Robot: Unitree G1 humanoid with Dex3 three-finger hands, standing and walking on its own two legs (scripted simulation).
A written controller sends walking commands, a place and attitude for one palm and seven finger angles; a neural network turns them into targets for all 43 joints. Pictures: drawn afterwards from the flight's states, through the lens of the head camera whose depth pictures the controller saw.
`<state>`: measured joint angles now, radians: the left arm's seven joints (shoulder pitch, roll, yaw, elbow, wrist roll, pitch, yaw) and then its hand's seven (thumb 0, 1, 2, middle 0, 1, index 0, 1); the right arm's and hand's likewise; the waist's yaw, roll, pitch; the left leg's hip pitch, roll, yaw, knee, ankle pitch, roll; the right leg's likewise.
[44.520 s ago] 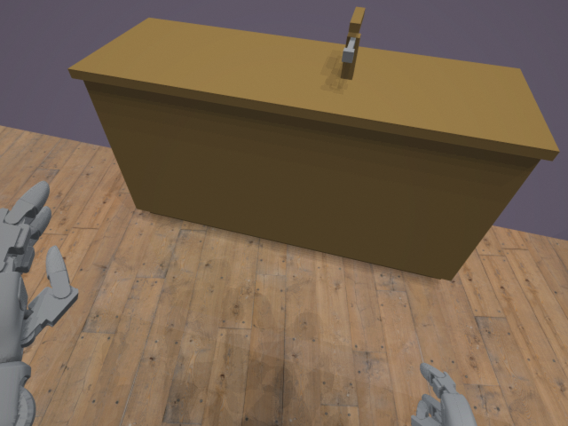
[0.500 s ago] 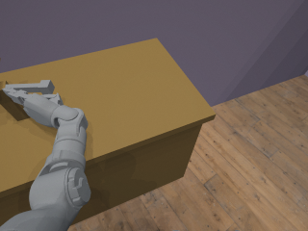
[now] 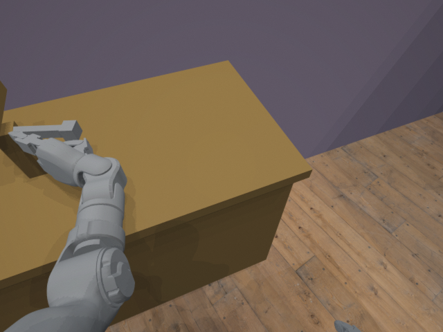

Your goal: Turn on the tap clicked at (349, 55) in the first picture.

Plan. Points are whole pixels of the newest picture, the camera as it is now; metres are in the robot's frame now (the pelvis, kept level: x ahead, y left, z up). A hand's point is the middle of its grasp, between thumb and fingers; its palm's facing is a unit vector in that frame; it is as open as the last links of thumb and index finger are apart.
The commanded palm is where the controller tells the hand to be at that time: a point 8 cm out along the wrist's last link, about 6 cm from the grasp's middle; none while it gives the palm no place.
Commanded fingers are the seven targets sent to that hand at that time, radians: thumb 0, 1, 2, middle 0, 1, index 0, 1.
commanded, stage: lift the hand up off the lever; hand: left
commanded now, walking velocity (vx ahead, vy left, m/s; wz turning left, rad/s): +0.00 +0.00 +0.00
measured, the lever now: (71, 130) +0.47 +0.27 +0.12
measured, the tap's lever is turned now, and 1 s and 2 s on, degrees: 71 71 72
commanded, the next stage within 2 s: draw the hand back beside the body in 1.52 s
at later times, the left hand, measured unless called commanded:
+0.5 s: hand (78, 142) +0.44 +0.25 +0.12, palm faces +0.87 -0.48 -0.09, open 8.1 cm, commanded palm +0.39 +0.27 +0.16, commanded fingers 0.00 0.90 0.90 -0.15 -0.15 -0.15 -0.15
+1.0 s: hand (67, 128) +0.44 +0.25 +0.15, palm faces +0.85 -0.52 -0.07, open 7.7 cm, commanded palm +0.39 +0.28 +0.17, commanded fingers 0.00 0.90 0.90 -0.15 -0.15 -0.15 -0.15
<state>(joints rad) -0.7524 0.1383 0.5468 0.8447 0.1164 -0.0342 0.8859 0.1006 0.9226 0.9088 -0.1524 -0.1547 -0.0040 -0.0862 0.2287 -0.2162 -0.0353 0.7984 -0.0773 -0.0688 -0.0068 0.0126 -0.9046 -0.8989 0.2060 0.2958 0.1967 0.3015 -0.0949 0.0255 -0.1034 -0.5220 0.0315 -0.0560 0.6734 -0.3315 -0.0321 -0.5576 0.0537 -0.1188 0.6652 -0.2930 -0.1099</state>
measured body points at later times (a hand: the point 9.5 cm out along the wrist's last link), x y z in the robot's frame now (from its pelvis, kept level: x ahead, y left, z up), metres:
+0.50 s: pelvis +0.00 +0.01 +0.00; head +0.03 +0.00 +0.45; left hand +0.39 +0.27 +0.12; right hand +0.11 -0.24 -0.12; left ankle +0.00 +0.16 -0.72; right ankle +0.02 -0.04 -0.72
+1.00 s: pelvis +0.01 +0.02 +0.01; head +0.02 +0.00 +0.46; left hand +0.39 +0.28 +0.16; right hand +0.12 -0.23 -0.12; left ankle +0.00 +0.16 -0.72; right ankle +0.02 -0.04 -0.72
